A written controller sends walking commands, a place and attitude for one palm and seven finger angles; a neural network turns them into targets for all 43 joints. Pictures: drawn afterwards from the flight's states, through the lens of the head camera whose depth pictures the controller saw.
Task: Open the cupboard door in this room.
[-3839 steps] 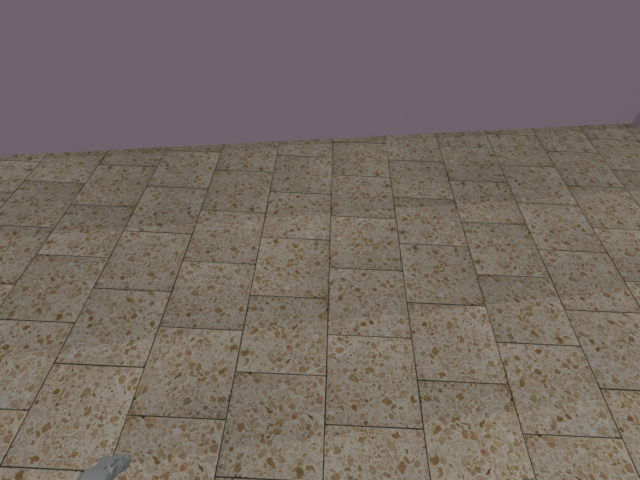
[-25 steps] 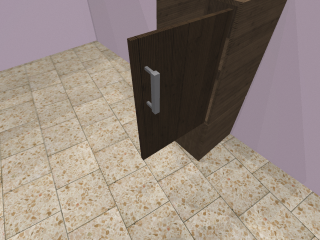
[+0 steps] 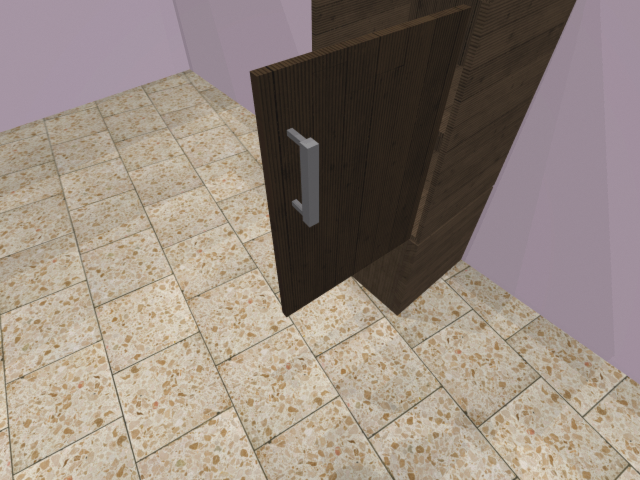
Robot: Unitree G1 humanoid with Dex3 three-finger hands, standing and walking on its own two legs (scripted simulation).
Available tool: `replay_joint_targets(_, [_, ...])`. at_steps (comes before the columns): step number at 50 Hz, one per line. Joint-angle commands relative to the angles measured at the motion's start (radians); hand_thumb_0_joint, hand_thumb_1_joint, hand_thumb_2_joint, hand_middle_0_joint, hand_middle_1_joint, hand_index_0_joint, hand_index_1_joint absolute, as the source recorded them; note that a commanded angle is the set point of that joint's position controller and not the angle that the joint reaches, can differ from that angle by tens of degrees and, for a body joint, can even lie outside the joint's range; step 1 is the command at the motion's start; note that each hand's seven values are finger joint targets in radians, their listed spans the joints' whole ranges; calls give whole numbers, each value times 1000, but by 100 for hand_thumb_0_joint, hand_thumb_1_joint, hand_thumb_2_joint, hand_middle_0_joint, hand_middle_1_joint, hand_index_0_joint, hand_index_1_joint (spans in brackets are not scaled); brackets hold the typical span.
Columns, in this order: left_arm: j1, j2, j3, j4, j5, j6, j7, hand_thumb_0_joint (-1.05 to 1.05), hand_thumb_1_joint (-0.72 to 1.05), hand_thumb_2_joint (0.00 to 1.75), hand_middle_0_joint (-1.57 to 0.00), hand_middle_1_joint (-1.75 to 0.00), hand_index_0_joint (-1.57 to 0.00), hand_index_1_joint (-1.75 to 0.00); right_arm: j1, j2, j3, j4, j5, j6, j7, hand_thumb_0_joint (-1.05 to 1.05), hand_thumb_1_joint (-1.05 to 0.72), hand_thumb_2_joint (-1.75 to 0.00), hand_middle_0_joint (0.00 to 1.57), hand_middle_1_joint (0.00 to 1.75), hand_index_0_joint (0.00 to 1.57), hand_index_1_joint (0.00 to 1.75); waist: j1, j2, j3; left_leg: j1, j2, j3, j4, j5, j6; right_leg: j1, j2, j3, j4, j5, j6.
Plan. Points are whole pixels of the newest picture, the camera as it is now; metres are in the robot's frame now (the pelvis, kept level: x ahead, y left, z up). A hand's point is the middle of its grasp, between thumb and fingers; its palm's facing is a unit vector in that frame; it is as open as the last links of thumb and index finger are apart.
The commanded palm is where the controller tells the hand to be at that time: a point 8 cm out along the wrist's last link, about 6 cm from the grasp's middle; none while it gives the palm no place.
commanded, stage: look to check the result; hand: left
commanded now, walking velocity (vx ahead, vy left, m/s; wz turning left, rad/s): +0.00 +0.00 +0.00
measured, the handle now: (302, 179) +0.53 +0.06 +0.08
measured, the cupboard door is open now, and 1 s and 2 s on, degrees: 86 86 86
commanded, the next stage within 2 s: stand and wait in 0.24 s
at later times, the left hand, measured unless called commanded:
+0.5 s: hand out of the picture -0.01 +0.15 -0.18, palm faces +0.05 -0.99 -0.16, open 7.4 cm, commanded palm none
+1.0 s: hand out of the picture -0.01 +0.14 -0.18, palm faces +0.05 -0.98 -0.17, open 7.4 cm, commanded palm none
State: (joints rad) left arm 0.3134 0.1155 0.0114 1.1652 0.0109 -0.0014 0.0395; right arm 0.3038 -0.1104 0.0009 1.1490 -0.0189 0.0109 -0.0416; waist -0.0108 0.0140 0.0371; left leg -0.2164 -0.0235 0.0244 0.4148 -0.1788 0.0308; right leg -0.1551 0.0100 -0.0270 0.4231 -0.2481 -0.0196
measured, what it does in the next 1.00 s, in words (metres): stands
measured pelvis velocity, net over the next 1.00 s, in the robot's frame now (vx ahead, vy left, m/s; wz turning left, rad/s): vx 0.02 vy -0.01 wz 0.01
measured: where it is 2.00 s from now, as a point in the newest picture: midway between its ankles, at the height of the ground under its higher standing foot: outside the picture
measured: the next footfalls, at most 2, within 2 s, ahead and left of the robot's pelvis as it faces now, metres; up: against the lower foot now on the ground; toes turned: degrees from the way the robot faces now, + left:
none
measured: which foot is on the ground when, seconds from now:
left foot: down 0.00-1.00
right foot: down 0.00-1.00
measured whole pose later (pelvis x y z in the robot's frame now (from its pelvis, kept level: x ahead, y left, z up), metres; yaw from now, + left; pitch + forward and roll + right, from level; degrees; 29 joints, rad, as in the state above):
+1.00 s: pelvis +0.02 -0.01 +0.00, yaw +0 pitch -1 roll +0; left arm 0.31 0.11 0.00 1.16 0.01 -0.01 0.04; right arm 0.28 -0.12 0.01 1.16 -0.02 0.01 -0.05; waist 0.00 0.00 0.04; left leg -0.17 -0.01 0.01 0.39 -0.20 0.01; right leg -0.11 0.02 -0.04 0.39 -0.26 -0.04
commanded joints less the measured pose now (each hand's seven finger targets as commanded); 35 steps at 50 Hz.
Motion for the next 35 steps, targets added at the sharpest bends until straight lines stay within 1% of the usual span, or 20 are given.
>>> replay_joint_targets(1, [82, 79, 11, -14, -4, -15, 4, 0, 90, 90, -20, -30, -20, -30, 63, -87, -10, -14, 0, -13, -3, 0, -90, -90, 20, 30, 20, 30, 6, -16, 36, 33, 110, -105, -76, 58, 12, -63, -100, 88, -97, 57, -24])
replay_joint_targets(4, [78, 81, 10, -13, -4, -13, 3, 0, 90, 90, -20, -30, -20, -30, 61, -84, -7, -8, -1, -13, -3, 0, -90, -90, 20, 30, 20, 30, 6, 6, 59, 23, 110, -107, -89, 42, 11, -69, -102, 88, -98, 49, -23])
replay_joint_targets(6, [79, 81, 11, -15, -4, -14, 4, 0, 90, 90, -20, -30, -20, -30, 60, -87, -8, -9, 0, -14, -3, 0, -90, -90, 20, 30, 20, 30, 7, -17, 53, 27, 109, -105, -84, 51, 11, -62, -100, 86, -100, 54, -23])
replay_joint_targets(8, [79, 80, 9, -13, -5, -14, 3, 0, 90, 90, -20, -30, -20, -30, 56, -84, -7, -6, -1, -14, -3, 0, -90, -90, 20, 30, 20, 30, 6, -4, 62, 28, 109, -103, -86, 45, 10, -68, -104, 87, -104, 50, -23])
replay_joint_targets(9, [75, 81, 10, -14, -4, -13, 3, 0, 90, 90, -20, -30, -20, -30, 59, -85, -7, -6, -2, -13, -3, 0, -90, -90, 20, 30, 20, 30, 4, -9, 65, 25, 108, -106, -90, 36, 9, -67, -101, 88, -103, 44, -23])
replay_joint_targets(10, [77, 80, 9, -14, -4, -13, 3, 0, 90, 90, -20, -30, -20, -30, 54, -86, -7, -7, -2, -13, -3, 0, -90, -90, 20, 30, 20, 30, 6, 4, 70, 26, 107, -103, -90, 34, 9, -73, -102, 89, -105, 46, -23])
replay_joint_targets(11, [81, 83, 10, -15, -4, -14, 3, 0, 90, 90, -20, -30, -20, -30, 54, -87, -7, -9, 0, -13, -3, 0, -90, -90, 20, 30, 20, 30, 8, -8, 62, 32, 107, -104, -85, 43, 10, -69, -101, 91, -107, 49, -23])
replay_joint_targets(12, [72, 83, 9, -16, -4, -15, 3, 0, 90, 90, -20, -30, -20, -30, 56, -87, -7, -8, -1, -14, -3, 0, -90, -90, 20, 30, 20, 30, 3, -12, 59, 31, 108, -104, -86, 50, 9, -64, -102, 90, -104, 55, -23])
replay_joint_targets(15, [74, 82, 10, -18, -5, -16, 2, 0, 90, 90, -20, -30, -20, -30, 55, -88, -7, -6, -1, -16, -4, 0, -90, -90, 20, 30, 20, 30, 5, -8, 51, 35, 107, -103, -86, 61, 9, -54, -103, 92, -106, 63, -23])
replay_joint_targets(16, [77, 83, 11, -17, -4, -17, 3, 0, 90, 90, -20, -30, -20, -30, 51, -88, -7, -8, 1, -17, -4, 0, -90, -90, 20, 30, 20, 30, 9, -12, 48, 38, 108, -100, -80, 79, 10, -49, -104, 87, -108, 75, -22])
replay_joint_targets(17, [75, 85, 11, -18, -4, -17, 3, 0, 90, 90, -20, -30, -20, -30, 52, -86, -6, -6, 0, -18, -4, 0, -90, -90, 20, 30, 20, 30, 6, -13, 41, 40, 108, -102, -77, 95, 10, -42, -106, 89, -105, 88, -22])
replay_joint_targets(19, [75, 84, 10, -18, -6, -17, 3, 0, 90, 90, -20, -30, -20, -30, 48, -88, -5, -5, 0, -18, -5, 0, -90, -90, 20, 30, 20, 30, 8, -2, 38, 47, 108, -101, -77, 102, 10, -38, -108, 89, -106, 93, -23])
replay_joint_targets(21, [82, 83, 10, -16, -5, -20, 4, 0, 90, 90, -20, -30, -20, -30, 45, -91, -6, -6, 2, -18, -6, 0, -90, -90, 20, 30, 20, 30, 9, -16, 27, 61, 108, -100, -68, 123, 10, -35, -106, 88, -108, 115, -22])
replay_joint_targets(22, [79, 82, 9, -16, -6, -19, 4, 0, 90, 90, -20, -30, -20, -30, 45, -91, -6, -4, 0, -17, -6, 0, -90, -90, 20, 30, 20, 30, 6, -8, 33, 59, 109, -97, -70, 112, 9, -37, -108, 87, -111, 105, -22])
replay_joint_targets(24, [77, 83, 9, -17, -6, -19, 3, 0, 90, 90, -20, -30, -20, -30, 49, -89, -5, -2, 0, -16, -6, 0, -90, -90, 20, 30, 20, 30, 6, -5, 46, 49, 107, -99, -75, 107, 7, -37, -106, 90, -113, 101, -23])
replay_joint_targets(26, [81, 82, 9, -16, -5, -19, 4, 0, 90, 90, -20, -30, -20, -30, 47, -91, -6, -3, 1, -15, -6, 0, -90, -90, 20, 30, 20, 30, 8, -16, 52, 51, 108, -99, -75, 98, 8, -43, -104, 87, -117, 88, -23])
replay_joint_targets(27, [83, 80, 8, -15, -6, -18, 4, 0, 90, 90, -20, -30, -20, -30, 46, -88, -5, 0, 0, -15, -6, 0, -90, -90, 20, 30, 20, 30, 7, -6, 56, 49, 108, -98, -76, 98, 8, -43, -107, 88, -117, 89, -24])
replay_joint_targets(29, [84, 82, 9, -14, -6, -19, 3, 0, 90, 90, -20, -30, -20, -30, 47, -88, -6, -1, 0, -16, -6, 0, -90, -90, 20, 30, 20, 30, 7, -5, 43, 55, 107, -98, -75, 107, 7, -33, -107, 91, -115, 104, -23])
replay_joint_targets(32, [86, 83, 8, -14, -6, -20, 4, 0, 90, 90, -20, -30, -20, -30, 43, -89, -6, -1, 1, -16, -6, 0, -90, -90, 20, 30, 20, 30, 8, -21, 44, 60, 109, -98, -72, 117, 8, -33, -107, 89, -117, 111, -23])
replay_joint_targets(35, [88, 83, 8, -15, -7, -19, 4, 0, 90, 90, -20, -30, -20, -30, 43, -90, -6, -1, 1, -15, -6, 0, -90, -90, 20, 30, 20, 30, 8, -18, 51, 59, 108, -96, -73, 104, 7, -36, -108, 88, -122, 100, -23])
